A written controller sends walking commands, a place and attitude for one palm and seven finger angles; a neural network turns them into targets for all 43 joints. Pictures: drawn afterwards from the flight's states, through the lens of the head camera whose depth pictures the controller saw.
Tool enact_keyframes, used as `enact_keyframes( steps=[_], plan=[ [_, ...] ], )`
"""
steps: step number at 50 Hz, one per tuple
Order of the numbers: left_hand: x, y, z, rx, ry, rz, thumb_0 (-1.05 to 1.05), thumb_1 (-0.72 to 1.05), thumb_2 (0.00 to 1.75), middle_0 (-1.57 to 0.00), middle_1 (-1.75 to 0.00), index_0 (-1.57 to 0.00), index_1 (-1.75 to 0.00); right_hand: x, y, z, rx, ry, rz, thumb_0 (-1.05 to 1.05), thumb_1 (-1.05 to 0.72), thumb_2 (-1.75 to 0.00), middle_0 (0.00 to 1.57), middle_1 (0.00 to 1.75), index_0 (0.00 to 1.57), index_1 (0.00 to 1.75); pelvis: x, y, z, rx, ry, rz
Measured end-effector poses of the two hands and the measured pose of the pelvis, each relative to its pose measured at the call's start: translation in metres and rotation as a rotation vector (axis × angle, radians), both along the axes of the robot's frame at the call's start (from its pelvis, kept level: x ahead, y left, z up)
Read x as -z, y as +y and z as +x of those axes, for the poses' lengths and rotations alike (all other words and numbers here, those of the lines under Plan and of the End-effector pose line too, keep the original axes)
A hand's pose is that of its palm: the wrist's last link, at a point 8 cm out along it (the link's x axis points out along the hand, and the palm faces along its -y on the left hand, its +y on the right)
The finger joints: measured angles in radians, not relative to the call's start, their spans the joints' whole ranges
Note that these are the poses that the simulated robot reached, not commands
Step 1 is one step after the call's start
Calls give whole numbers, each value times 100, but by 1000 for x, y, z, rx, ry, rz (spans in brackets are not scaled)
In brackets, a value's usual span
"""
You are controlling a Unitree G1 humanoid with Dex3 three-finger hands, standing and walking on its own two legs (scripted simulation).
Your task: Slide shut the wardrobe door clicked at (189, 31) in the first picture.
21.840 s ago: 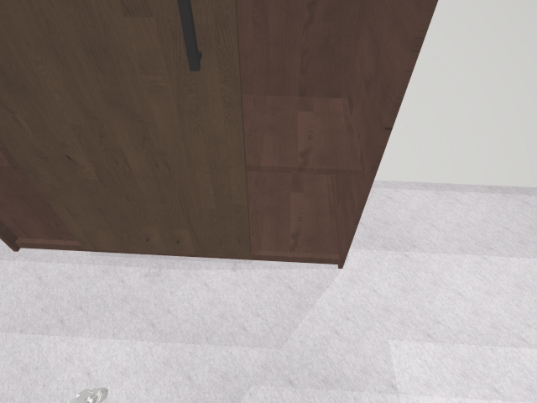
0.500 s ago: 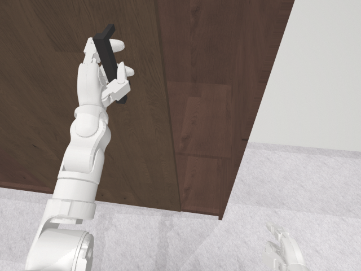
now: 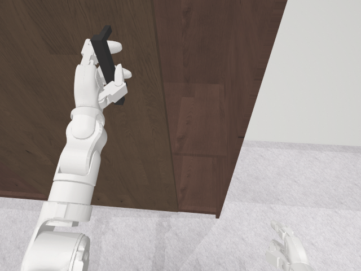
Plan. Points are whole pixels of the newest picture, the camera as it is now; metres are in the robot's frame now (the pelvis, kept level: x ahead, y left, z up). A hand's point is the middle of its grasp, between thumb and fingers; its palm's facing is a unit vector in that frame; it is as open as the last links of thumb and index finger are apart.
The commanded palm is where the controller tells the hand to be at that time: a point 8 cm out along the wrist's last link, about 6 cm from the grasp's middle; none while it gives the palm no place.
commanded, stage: step sideways, sliding the door along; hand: left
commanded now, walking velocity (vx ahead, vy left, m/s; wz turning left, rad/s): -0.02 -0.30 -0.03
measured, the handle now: (113, 67) +0.45 +0.17 +0.21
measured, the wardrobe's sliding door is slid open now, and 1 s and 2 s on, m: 0.20 0.20 0.20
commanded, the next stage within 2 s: stop walking and hold the door there in 1.80 s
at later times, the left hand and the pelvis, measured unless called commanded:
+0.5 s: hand (122, 85) +0.40 +0.14 +0.21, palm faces +0.14 -0.99 -0.09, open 6.2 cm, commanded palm +0.38 +0.16 +0.22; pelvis -0.01 +0.00 +0.00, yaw -1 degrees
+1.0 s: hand (122, 85) +0.40 +0.14 +0.21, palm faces +0.13 -0.99 -0.09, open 6.2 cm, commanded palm +0.38 +0.16 +0.22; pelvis +0.00 +0.00 +0.00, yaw +0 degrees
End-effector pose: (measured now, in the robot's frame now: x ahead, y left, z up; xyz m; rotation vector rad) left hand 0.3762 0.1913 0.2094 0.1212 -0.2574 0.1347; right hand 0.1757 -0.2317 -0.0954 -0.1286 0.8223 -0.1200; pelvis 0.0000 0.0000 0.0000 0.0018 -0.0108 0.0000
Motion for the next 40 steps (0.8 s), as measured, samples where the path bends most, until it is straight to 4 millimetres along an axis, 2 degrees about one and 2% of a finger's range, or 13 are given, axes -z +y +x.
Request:
enact_keyframes(
  steps=[20,40],
  plan=[
    [-1,0,0,3,9,-9,1,80,83,-44,-140,-16,-136,2,-3,-19,25,19,-9,1,-90,-90,20,30,20,30,0,1,-7,9,6,2],
    [-1,1,0,8,10,-11,1,80,83,-44,-140,-17,-136,-1,-1,-10,18,3,-8,1,-90,-90,20,30,20,30,-1,1,-3,4,8,0]
  ],
)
